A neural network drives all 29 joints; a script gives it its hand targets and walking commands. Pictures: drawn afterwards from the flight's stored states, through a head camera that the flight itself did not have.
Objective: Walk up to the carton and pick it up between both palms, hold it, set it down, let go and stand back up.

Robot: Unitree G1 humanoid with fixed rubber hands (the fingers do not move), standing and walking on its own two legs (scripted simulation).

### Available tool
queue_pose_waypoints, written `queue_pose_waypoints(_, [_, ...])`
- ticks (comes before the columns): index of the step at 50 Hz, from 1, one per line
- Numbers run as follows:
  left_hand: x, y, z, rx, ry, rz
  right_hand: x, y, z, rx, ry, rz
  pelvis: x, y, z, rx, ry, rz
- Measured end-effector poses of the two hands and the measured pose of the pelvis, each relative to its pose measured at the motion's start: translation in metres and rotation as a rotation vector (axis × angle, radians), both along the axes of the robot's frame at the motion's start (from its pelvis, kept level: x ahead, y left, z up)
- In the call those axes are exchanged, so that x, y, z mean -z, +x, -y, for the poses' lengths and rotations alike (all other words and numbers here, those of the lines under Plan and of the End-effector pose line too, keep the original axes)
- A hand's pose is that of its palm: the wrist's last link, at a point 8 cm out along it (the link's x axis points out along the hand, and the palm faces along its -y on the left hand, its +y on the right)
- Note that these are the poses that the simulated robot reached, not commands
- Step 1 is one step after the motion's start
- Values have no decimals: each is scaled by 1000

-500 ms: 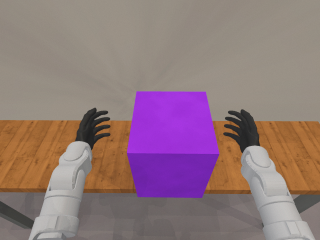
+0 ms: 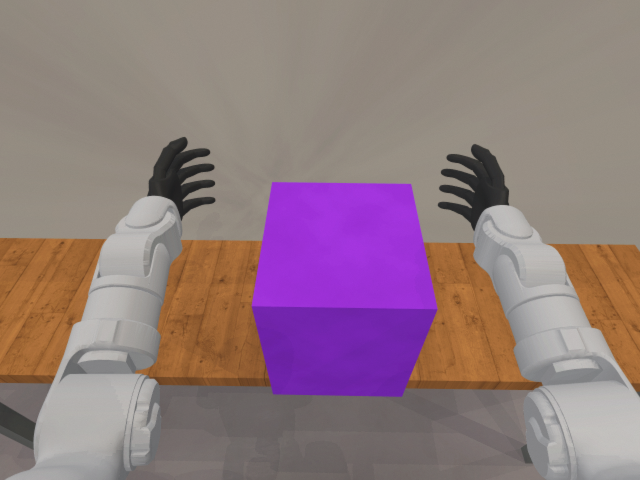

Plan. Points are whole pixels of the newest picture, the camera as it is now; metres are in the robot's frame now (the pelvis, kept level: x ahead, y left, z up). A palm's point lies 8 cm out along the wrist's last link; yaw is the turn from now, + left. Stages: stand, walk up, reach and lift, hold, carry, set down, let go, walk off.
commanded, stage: reach and lift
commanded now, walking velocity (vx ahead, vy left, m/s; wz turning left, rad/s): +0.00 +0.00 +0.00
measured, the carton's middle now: (339, 293) +0.40 +0.01 -0.01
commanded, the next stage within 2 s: none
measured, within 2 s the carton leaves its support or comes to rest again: neither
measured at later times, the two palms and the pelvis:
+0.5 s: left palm (190, 236) +0.42 +0.21 +0.09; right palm (467, 237) +0.42 -0.16 +0.10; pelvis +0.01 +0.00 +0.00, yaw +1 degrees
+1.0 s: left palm (212, 276) +0.41 +0.19 +0.01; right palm (447, 278) +0.41 -0.15 +0.02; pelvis -0.01 +0.00 -0.03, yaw +2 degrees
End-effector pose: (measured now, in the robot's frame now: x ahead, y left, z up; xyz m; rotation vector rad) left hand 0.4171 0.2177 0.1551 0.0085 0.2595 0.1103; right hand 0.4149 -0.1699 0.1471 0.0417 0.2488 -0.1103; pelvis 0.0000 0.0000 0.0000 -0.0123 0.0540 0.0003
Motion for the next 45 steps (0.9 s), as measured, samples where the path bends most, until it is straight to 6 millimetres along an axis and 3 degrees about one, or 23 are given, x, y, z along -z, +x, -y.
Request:
queue_pose_waypoints(7, [-16, 13, -4, -1, 11, 5, -15, 18, -8, 6, -1, 9, 0, 6, -1, -19, -8, 5])
queue_pose_waypoints(12, [-14, 19, -3, 13, 19, -1, -14, 22, -10, 9, -7, -1, -1, 11, -2, -30, -12, 14])
queue_pose_waypoints(17, [8, 19, 2, 36, 18, -25, 1, 18, -11, 15, -16, -14, -1, 14, -2, -31, -13, 12])
queue_pose_waypoints(29, [90, 1, 12, 9, 2, -73, 73, 0, -13, 46, -27, -54, 4, 11, -7, -21, -18, -60])
queue_pose_waypoints(39, [116, -1, 15, 5, 26, -30, 107, 3, -27, 4, -36, -33, 14, 5, -8, -32, -25, -165])
queue_pose_waypoints(45, [131, -5, 19, 11, 30, -20, 124, -3, -25, 8, -39, -36, 22, -1, -6, -43, -28, -211])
